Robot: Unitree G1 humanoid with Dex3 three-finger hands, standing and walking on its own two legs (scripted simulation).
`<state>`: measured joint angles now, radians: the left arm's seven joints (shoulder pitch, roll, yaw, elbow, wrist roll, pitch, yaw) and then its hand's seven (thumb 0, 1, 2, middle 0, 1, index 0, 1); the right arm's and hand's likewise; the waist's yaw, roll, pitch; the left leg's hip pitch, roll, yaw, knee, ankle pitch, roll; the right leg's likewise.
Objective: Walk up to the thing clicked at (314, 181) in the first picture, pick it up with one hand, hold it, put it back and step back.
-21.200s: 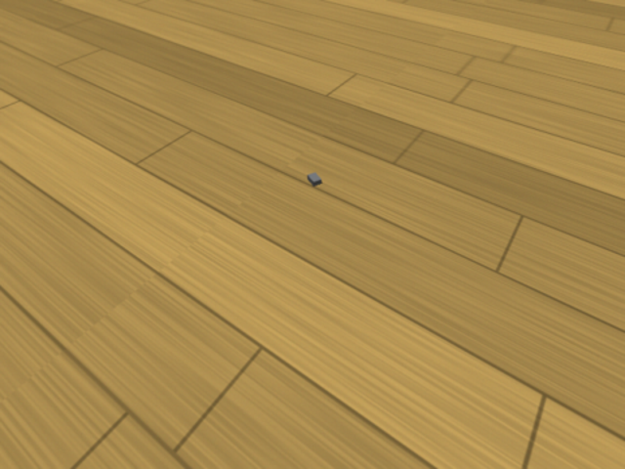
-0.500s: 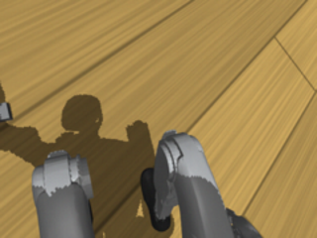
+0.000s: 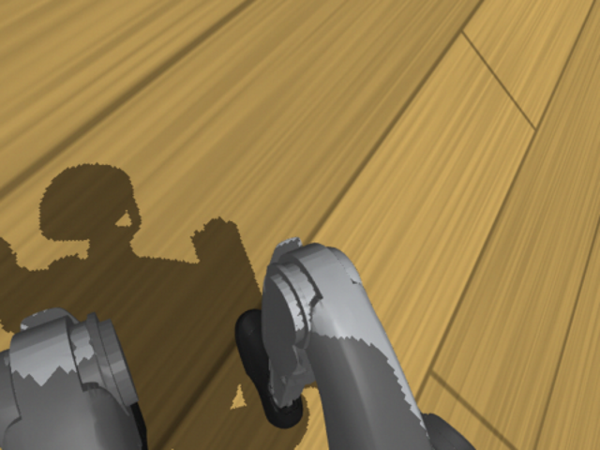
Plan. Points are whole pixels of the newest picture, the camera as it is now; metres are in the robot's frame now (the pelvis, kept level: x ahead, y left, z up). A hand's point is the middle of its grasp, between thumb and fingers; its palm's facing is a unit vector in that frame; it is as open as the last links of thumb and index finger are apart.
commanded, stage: rest palm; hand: left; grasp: from above
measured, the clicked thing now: out of the picture +0.42 +0.36 -0.28
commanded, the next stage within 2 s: close in 0.66 s
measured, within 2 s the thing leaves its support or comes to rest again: neither
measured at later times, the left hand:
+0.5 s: hand out of the picture +0.41 +0.35 -0.25, palm faces -0.42 -0.17 -0.89, open 13.9 cm
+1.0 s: hand out of the picture +0.41 +0.34 -0.26, palm faces -0.42 -0.16 -0.89, open 12.2 cm
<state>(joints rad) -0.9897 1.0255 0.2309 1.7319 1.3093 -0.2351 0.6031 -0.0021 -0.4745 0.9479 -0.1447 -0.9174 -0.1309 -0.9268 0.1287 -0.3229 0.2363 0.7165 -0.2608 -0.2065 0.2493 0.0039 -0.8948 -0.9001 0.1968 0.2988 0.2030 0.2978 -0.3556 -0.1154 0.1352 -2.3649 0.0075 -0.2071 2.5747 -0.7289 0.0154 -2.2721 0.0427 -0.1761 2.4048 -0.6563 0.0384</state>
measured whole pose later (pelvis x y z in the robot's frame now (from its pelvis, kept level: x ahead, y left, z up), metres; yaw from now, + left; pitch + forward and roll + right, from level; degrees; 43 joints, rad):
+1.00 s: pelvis -0.01 +0.00 +0.00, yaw -2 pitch +25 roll -15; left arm -0.98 1.06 0.15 1.77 1.28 -0.27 0.69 0.00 -0.19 0.73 -0.35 -0.77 -0.35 -0.76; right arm 0.04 -0.36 0.32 0.69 -0.28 -0.30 0.30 0.00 -0.89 -0.90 0.20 0.30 0.20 0.30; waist -0.35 -0.17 0.20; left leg -2.32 0.01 -0.27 2.60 -0.74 0.01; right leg -2.21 0.06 -0.22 2.38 -0.64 0.05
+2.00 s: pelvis -0.01 +0.00 +0.01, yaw -3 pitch +24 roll -16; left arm -0.99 1.08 0.12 1.75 1.26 -0.28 0.66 0.01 0.46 0.12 -0.84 -0.25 -0.89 -0.23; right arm 0.06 -0.36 0.34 0.66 -0.27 -0.27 0.27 0.00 -0.89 -0.90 0.20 0.30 0.20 0.30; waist -0.35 -0.17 0.20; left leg -2.31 0.02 -0.27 2.58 -0.73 0.02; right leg -2.20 0.07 -0.23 2.36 -0.63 0.05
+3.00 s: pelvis -0.01 -0.01 +0.03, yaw +3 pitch +31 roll -11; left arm -0.91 0.82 0.10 1.44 1.21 -0.20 0.38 0.00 0.39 0.00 -1.08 -0.01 -1.09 -0.02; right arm 0.12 -0.33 0.13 0.70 -0.14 -0.14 0.25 0.00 -0.91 -0.90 0.20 0.30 0.20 0.30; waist -0.24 -0.02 -0.02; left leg -2.33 0.00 -0.16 2.46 -0.69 0.01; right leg -2.24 0.02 -0.14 2.33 -0.64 0.02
